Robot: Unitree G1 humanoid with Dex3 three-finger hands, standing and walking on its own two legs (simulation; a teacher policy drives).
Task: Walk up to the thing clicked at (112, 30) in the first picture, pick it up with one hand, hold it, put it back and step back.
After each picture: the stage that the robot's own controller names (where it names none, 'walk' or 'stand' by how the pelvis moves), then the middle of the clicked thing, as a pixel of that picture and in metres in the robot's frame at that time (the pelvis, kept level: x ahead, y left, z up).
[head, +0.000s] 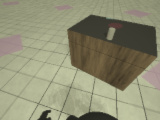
stand; (110, 33) +0.91 -0.18 +0.06
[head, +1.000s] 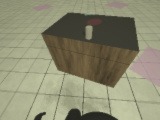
walk; (88, 32) +0.80 +0.09 +0.09
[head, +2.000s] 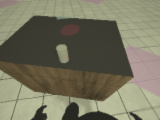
stand; (63, 54) +0.42 +0.23 +0.10
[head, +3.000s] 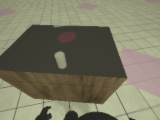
stand; (61, 60) +0.42 +0.23 +0.07
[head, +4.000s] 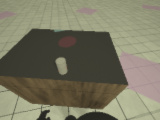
stand; (61, 66) +0.38 +0.22 +0.06
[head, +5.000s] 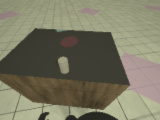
stand; (63, 65) +0.39 +0.21 +0.06
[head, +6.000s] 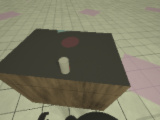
stand; (64, 65) +0.39 +0.21 +0.06
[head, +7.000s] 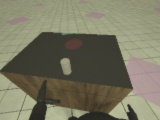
rise first; (66, 66) +0.39 +0.22 +0.06
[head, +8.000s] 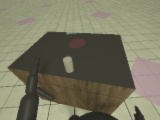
go down; (68, 64) +0.40 +0.22 +0.07
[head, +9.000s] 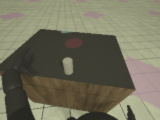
go down; (68, 66) +0.39 +0.19 +0.07
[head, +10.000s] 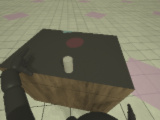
approach; (68, 64) +0.40 +0.19 +0.07
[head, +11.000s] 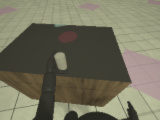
close; (61, 61) +0.40 +0.22 +0.09
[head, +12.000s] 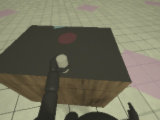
lift; (63, 64) +0.38 +0.20 +0.10
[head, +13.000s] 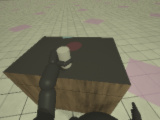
lift; (64, 57) +0.33 +0.18 +0.23
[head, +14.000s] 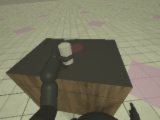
hold; (66, 53) +0.34 +0.17 +0.26
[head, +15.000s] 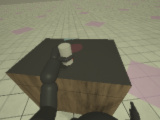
hold; (66, 54) +0.34 +0.17 +0.25
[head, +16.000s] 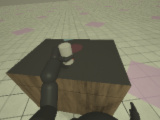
crouch; (66, 54) +0.34 +0.17 +0.26
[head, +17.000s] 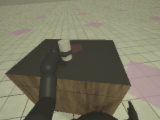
crouch; (65, 50) +0.37 +0.18 +0.27
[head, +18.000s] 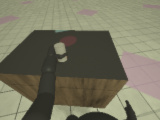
lower; (61, 52) +0.44 +0.21 +0.16
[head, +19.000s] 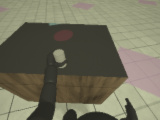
lower; (60, 58) +0.42 +0.21 +0.10
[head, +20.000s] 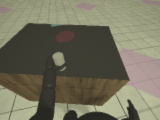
lower; (59, 61) +0.39 +0.22 +0.10
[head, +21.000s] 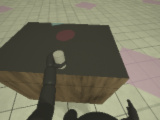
lower; (59, 60) +0.41 +0.22 +0.10
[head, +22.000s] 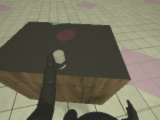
rest; (60, 59) +0.41 +0.22 +0.10
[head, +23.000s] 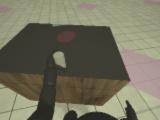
withdraw; (60, 61) +0.40 +0.22 +0.09
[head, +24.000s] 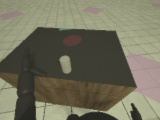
sink last; (65, 64) +0.38 +0.20 +0.08
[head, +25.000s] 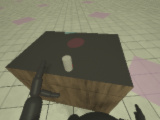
stand; (67, 63) +0.41 +0.22 +0.07
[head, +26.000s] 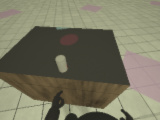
stand; (61, 64) +0.39 +0.23 +0.07
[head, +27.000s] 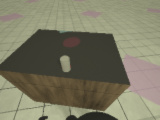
stand; (65, 64) +0.41 +0.21 +0.06
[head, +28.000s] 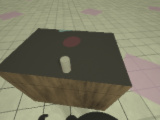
stand; (65, 64) +0.40 +0.20 +0.06
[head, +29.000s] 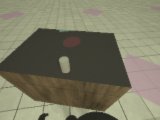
stand; (64, 65) +0.40 +0.21 +0.06
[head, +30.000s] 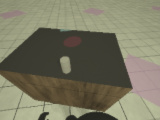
stand; (65, 65) +0.39 +0.20 +0.06
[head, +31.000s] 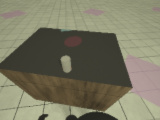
stand; (66, 64) +0.40 +0.20 +0.06
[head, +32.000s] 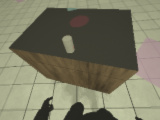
walk; (68, 44) +0.51 +0.21 +0.08
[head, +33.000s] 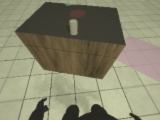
walk; (73, 27) +0.75 +0.21 +0.08
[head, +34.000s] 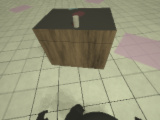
stand; (76, 21) +1.01 +0.27 +0.08
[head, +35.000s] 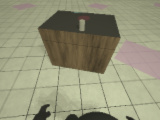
stand; (81, 25) +1.01 +0.18 +0.07
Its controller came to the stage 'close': yes
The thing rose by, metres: 0.22
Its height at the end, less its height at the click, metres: +0.00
